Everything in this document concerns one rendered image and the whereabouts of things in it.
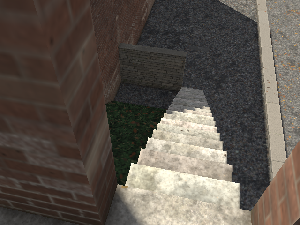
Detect stairs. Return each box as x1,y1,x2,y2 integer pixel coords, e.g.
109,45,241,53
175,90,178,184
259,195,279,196
125,86,241,209

